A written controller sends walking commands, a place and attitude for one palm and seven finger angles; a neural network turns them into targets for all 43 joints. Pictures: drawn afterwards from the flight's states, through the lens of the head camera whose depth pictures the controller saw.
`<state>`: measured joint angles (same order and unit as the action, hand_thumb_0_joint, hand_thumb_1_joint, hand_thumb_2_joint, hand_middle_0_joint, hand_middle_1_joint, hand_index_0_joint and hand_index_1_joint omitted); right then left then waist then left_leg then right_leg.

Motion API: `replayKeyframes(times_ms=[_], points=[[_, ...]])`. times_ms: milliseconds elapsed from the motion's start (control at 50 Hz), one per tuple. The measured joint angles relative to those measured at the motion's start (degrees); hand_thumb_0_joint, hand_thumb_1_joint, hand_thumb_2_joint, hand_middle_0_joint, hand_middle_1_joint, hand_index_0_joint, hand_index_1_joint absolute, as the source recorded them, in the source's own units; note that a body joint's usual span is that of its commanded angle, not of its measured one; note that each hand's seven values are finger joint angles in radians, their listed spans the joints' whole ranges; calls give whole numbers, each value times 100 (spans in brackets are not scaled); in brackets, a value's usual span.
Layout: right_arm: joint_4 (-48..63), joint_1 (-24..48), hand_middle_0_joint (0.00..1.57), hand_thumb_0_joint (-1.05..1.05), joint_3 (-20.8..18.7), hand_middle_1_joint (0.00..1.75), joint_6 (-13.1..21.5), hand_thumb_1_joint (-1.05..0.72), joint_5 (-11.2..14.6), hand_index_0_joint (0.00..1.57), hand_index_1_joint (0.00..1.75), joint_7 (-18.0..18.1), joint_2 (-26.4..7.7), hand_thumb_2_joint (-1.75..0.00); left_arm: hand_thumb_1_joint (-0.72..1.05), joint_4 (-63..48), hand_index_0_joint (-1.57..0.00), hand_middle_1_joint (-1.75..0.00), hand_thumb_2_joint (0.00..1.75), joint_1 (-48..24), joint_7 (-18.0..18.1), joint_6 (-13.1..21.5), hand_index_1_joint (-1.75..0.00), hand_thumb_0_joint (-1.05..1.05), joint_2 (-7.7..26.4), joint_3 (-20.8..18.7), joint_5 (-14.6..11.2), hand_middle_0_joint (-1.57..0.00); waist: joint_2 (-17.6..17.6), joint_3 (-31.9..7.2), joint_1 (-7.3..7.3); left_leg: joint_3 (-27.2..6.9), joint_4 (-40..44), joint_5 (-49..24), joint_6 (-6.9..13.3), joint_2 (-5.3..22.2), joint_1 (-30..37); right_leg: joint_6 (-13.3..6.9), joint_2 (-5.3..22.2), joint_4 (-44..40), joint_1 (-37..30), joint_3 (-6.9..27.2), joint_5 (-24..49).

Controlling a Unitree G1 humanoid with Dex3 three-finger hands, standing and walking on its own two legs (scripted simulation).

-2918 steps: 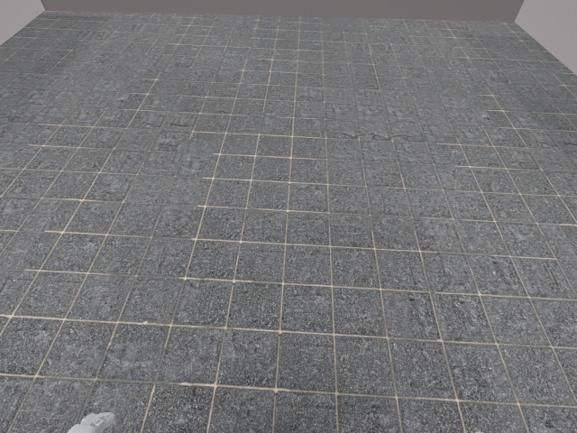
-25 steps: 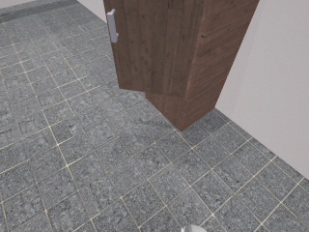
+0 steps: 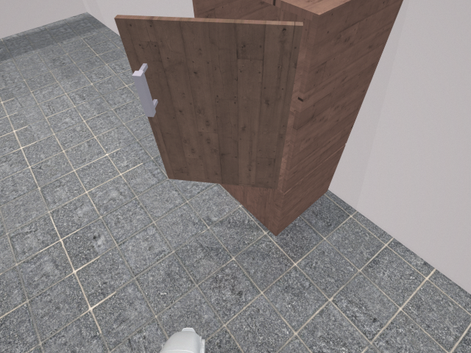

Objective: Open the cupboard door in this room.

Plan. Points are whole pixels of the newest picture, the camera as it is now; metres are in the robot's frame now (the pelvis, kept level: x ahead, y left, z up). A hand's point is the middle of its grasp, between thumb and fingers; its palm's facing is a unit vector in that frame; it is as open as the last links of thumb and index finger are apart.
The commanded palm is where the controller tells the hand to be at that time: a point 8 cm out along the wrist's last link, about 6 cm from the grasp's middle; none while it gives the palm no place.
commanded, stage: take the last steps up to it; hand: left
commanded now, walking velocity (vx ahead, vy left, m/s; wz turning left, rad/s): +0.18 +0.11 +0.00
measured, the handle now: (147, 90) +0.71 +0.29 +0.03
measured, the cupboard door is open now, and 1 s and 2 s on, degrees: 41 41 41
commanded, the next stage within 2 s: come to a stop and stand still in 0.06 s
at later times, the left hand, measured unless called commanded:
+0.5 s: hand (113, 333) +0.18 +0.28 -0.20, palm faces +0.00 -0.98 -0.18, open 7.4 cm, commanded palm none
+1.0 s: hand out of the picture +0.13 +0.20 -0.19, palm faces -0.06 -0.98 -0.20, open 7.3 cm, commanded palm none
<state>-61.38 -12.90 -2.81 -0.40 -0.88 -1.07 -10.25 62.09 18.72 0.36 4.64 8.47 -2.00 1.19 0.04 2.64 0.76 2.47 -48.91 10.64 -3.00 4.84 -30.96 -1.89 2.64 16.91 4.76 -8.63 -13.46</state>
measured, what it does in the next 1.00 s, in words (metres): steps on the spot: left foot, then right foot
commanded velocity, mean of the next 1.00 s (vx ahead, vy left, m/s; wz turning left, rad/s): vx -0.07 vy -0.07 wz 0.00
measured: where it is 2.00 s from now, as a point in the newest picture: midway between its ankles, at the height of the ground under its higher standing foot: outside the picture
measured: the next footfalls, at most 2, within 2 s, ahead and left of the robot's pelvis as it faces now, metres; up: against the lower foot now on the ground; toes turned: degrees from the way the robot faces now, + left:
left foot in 0.18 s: +0.18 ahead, +0.14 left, +0.00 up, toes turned +0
right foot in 0.80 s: +0.07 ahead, -0.10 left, +0.00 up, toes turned -6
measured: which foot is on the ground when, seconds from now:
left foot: up 0.00-0.16, down 0.18-1.00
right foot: down 0.00-0.18, up 0.20-0.78, down 0.80-1.00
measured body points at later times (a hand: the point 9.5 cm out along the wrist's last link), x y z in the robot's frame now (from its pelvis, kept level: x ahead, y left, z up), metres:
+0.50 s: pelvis +0.11 +0.09 -0.01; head +0.15 +0.13 +0.44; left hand +0.18 +0.33 -0.18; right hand +0.18 -0.15 -0.14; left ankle +0.16 +0.15 -0.75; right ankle +0.07 -0.07 -0.65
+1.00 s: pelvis +0.09 +0.02 -0.02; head +0.10 +0.03 +0.43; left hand +0.13 +0.25 -0.18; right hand +0.04 -0.20 -0.18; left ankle +0.14 +0.14 -0.75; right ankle +0.03 -0.10 -0.75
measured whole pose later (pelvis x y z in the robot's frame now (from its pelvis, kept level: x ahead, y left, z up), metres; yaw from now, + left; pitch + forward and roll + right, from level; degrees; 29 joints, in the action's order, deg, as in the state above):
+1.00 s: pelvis +0.09 +0.02 -0.02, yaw -3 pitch -1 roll -1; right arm -65.0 -17.8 -1.9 -2.3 -0.8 1.2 -9.1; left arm 62.3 13.5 2.0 -0.9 9.5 -0.4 0.4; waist -0.3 1.5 -2.3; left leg 1.9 -30.1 10.7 -0.7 2.4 -17.5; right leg 0.4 0.8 27.9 7.3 -2.8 -20.0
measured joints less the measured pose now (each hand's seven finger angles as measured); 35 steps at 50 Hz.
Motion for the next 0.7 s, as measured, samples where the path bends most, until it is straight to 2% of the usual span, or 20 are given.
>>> replayKeyframes(times_ms=[100,160,180,200,240,260,300,360,480,580,700], points=[[64,316,20,1,49,30,-2,-91,15,19,29,-53,29,-90,92,259,-20,-30,90,285,4,-84,-30,1,-111,53,30,-20,55,95,174,212,987,25,124,-149,237,253,120,85,-363,-60,-376],[178,468,20,1,94,30,114,-91,1,19,29,-43,41,-90,91,367,-20,-30,90,465,20,-158,-30,1,-136,38,28,-20,122,130,230,345,1766,-105,276,-316,716,443,238,595,-396,-33,-833],[244,490,20,1,105,30,196,-91,-27,19,29,-23,16,-90,91,384,-20,-30,90,534,22,-196,-30,1,-157,41,16,-20,78,110,221,333,1891,-335,488,-310,836,429,251,1091,-227,-20,-1065],[291,543,20,0,103,30,252,-91,-42,19,29,31,52,-90,91,409,-20,-30,90,494,32,-258,-30,1,-128,43,-3,-20,156,157,187,370,1667,-239,661,-369,784,356,309,1857,54,112,-1383],[353,604,20,0,157,30,262,-91,-40,19,29,146,142,-90,91,411,-20,-30,90,346,108,-379,-30,1,-53,48,-31,-20,306,212,194,473,1460,105,748,-451,840,242,238,3268,670,516,-1719],[362,613,20,0,188,30,247,-91,-30,19,29,202,176,-90,91,396,-20,-30,90,253,144,-427,-30,1,-27,48,-42,-20,341,204,201,513,1517,183,750,-475,923,242,186,3679,924,623,-1714],[348,637,20,0,243,30,210,-91,-14,19,29,299,230,-90,91,315,-20,-30,90,29,172,-508,-30,1,9,40,-48,-20,348,195,203,562,1762,143,702,-501,1101,298,115,3968,1302,695,-1600],[322,696,20,0,267,30,125,-91,16,20,30,393,294,-90,91,56,-20,-30,90,-299,151,-630,-30,1,77,-13,-35,-20,298,195,174,615,2057,38,794,-467,1256,375,6,4063,1772,727,-1459],[353,626,21,-1,166,30,39,-92,7,20,30,459,214,-90,91,-436,-20,-30,90,-825,102,-819,-30,1,381,-216,26,-20,244,122,3,655,2233,-27,792,-266,1301,499,-172,4971,2507,894,-999],[285,329,21,0,92,30,3,-91,-22,20,30,432,89,-90,91,-652,-20,-30,90,-1061,83,-855,-30,1,568,-278,49,-20,185,11,-118,611,2326,-105,735,-135,1282,549,-107,4822,2407,998,-770],[169,-58,20,0,18,30,-64,-91,-59,20,30,320,-28,-90,91,-639,-19,-30,90,-1092,63,-853,-30,1,520,-153,38,-20,50,-95,-294,553,2381,-213,615,-43,1200,436,9,3252,1597,814,-1114]])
